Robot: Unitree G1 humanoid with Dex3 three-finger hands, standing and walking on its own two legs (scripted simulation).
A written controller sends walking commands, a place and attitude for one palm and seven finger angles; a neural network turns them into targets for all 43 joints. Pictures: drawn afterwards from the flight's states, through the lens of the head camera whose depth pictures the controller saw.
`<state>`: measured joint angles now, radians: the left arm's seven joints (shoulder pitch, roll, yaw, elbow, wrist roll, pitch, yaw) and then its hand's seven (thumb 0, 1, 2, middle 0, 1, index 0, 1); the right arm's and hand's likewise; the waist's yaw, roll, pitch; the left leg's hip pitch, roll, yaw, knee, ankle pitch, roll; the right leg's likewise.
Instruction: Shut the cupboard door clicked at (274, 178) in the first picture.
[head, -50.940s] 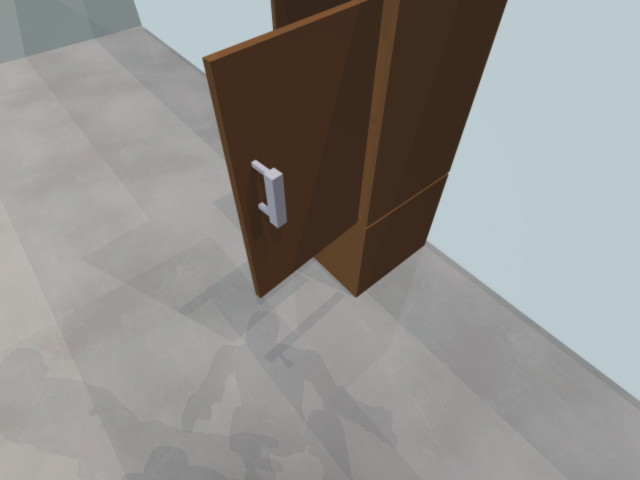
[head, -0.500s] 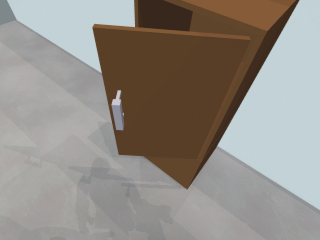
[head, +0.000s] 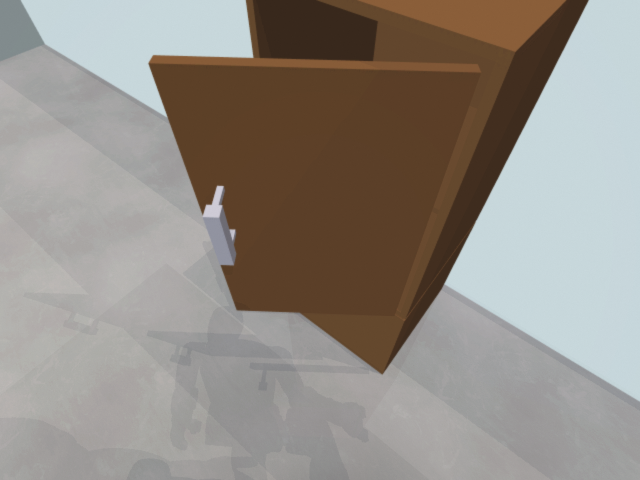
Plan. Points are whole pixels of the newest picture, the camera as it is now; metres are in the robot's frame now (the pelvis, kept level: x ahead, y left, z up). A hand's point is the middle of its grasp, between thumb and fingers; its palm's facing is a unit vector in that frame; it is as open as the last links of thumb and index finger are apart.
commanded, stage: come to a stop and stand still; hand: left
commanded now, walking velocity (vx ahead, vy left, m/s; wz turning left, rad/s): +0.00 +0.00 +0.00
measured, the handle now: (223, 226) +0.46 +0.19 +0.00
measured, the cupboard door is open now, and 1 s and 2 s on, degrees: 36 36 36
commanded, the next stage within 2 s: look again from close up in 0.90 s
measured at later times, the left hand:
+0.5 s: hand out of the picture +0.08 +0.29 -0.13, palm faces -0.02 -0.93 -0.37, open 7.4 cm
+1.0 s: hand out of the picture -0.03 +0.26 -0.16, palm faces -0.05 -0.96 -0.28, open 7.4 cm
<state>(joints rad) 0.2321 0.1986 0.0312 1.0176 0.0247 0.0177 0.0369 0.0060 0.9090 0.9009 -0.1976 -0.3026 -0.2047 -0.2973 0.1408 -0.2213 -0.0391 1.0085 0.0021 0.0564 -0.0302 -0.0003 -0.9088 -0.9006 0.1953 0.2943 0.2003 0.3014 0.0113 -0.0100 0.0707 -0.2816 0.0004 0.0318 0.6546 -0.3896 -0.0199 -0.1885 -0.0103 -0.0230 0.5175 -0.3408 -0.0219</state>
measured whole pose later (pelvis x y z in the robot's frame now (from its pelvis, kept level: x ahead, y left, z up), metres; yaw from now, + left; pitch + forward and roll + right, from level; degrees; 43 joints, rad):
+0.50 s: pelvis -0.05 +0.04 +0.00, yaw -1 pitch -2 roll +0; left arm 0.13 0.34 0.01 0.95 0.02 0.00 0.01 0.01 0.91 0.90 -0.20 -0.30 -0.21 -0.30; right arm 0.14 -0.31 -0.02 0.97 -0.02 -0.02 0.00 0.00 -0.90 -0.90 0.20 0.29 0.20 0.30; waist 0.00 0.02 0.01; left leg -0.21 -0.03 0.07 0.47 -0.23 0.05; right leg -0.19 -0.04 0.01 0.48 -0.26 0.03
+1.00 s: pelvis -0.06 +0.04 +0.01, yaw -1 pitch -2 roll +0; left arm 0.21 0.30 -0.02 1.10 0.02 0.00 0.01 0.01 0.91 0.90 -0.20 -0.30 -0.21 -0.30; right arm 0.16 -0.31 -0.01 1.12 0.00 -0.01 0.01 0.00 -0.90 -0.90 0.20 0.29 0.20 0.30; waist 0.01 -0.01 0.05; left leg -0.19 -0.03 0.06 0.38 -0.15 0.05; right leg -0.17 -0.05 0.00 0.39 -0.19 0.04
